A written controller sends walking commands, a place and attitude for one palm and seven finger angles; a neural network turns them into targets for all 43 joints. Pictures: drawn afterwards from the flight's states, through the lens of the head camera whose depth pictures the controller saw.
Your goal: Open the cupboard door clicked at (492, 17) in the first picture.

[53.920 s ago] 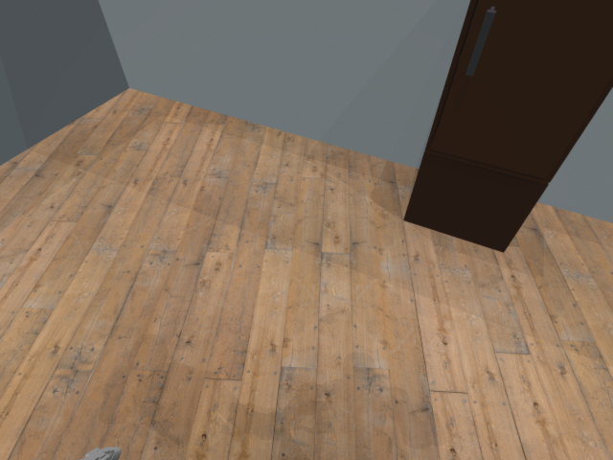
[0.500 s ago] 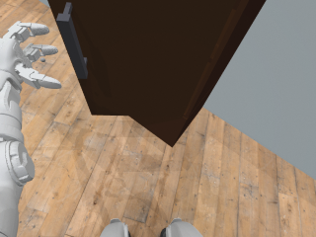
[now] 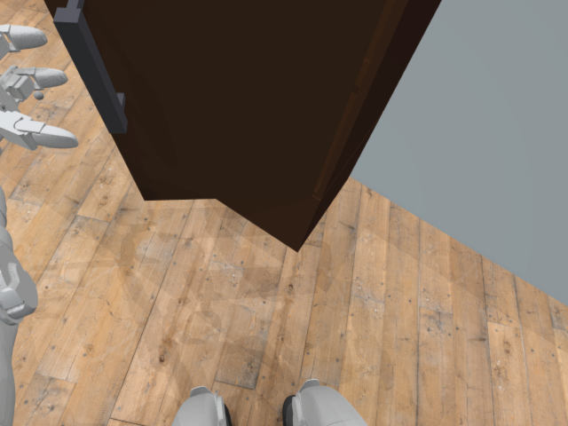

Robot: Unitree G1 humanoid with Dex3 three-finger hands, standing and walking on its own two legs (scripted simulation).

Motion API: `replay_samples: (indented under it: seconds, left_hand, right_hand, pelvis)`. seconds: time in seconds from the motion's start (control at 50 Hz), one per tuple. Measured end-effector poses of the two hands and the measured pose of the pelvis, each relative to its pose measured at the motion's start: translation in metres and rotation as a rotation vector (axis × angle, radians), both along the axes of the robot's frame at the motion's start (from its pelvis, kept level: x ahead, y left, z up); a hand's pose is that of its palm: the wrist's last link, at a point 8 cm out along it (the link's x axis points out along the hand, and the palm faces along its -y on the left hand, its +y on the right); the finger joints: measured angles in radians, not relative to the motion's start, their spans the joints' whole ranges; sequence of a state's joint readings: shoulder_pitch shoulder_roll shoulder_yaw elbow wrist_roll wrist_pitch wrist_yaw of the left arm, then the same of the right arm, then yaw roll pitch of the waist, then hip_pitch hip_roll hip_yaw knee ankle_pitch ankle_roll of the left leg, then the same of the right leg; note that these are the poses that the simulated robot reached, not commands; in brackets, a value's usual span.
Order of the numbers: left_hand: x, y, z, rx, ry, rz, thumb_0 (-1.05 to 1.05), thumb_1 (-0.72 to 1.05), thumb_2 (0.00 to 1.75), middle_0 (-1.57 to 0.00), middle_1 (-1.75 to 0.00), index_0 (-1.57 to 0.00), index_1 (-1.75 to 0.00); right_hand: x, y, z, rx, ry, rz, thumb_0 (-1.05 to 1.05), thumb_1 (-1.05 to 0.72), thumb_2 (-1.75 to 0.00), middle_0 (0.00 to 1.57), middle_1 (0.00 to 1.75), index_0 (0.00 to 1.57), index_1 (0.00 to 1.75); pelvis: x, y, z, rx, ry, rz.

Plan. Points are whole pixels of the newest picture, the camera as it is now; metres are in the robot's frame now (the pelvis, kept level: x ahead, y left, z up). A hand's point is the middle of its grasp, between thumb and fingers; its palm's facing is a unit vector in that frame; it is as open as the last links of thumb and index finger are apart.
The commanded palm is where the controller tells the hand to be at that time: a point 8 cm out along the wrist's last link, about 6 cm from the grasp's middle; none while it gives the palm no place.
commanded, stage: slide the fingers in behind the handle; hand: left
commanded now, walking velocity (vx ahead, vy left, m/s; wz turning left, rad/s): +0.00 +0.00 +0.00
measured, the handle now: (100, 68) +0.57 +0.19 +0.11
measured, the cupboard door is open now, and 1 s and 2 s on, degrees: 39 38 39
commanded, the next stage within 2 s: close the thumb around the handle in 1.58 s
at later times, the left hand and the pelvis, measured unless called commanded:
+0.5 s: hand (73, 93) +0.53 +0.21 +0.11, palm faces -0.03 -1.00 +0.00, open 14.0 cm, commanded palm +0.51 +0.25 +0.11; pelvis +0.01 +0.00 +0.00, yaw +0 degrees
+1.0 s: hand (107, 96) +0.52 +0.17 +0.11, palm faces -0.02 -1.00 +0.00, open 14.0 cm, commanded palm +0.50 +0.21 +0.11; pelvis +0.00 -0.01 +0.00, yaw +1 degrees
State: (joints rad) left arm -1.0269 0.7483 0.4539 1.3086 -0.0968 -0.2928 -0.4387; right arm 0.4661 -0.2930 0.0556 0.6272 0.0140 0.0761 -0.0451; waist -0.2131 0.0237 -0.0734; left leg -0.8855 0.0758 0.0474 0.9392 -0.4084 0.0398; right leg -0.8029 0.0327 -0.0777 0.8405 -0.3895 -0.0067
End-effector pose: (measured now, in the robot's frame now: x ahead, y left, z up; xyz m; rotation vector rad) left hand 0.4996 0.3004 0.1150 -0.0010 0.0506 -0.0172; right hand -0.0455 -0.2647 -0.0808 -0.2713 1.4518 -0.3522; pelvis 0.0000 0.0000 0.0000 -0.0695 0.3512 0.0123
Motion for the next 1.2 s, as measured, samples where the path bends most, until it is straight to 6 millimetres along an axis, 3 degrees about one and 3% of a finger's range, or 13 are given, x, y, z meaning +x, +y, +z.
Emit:
replay_samples:
  seconds: [0.12, 0.48, 1.06, 1.2]
  left_hand:
    - [-0.001, -0.005, -0.001, -0.009, -0.024, -0.016, -0.01, -0.5, 0.3, -0.3, -1.2, -0.29, -1.2]
    - [0.01, -0.033, -0.006, 0.001, -0.014, -0.008, -0.01, -0.5, 0.3, -0.3, -1.2, -0.3, -1.2]
    - [-0.003, -0.082, -0.001, 0.012, -0.034, -0.012, -0.01, -0.5, 0.3, -0.3, -1.2, -0.3, -1.2]
    - [-0.002, -0.084, -0.001, 0.016, -0.018, 0.015, -0.01, -0.5, 0.3, -0.29, -1.2, -0.29, -1.2]
  right_hand:
    - [0.001, -0.003, 0.003, -0.009, 0.014, 0.012, 0.01, -0.91, -0.9, 0.2, 0.29, 0.2, 0.3]
    - [0.04, 0.009, -0.009, 0.042, -0.085, 0.045, 0.0, -0.91, -0.9, 0.2, 0.29, 0.2, 0.3]
    - [0.037, -0.005, -0.013, 0.068, -0.114, 0.043, 0.01, -0.91, -0.9, 0.2, 0.29, 0.2, 0.3]
    - [0.032, -0.007, -0.015, 0.071, -0.111, 0.052, 0.01, -0.91, -0.9, 0.2, 0.29, 0.2, 0.3]
  pelvis:
    - [0.001, 0.001, 0.001, -0.003, 0.0, 0.007]
    - [0.007, 0.004, 0.0, 0.002, 0.002, 0.005]
    - [0.003, -0.008, 0.003, 0.02, -0.036, 0.01]
    - [-0.002, -0.012, 0.001, 0.023, -0.031, 0.017]
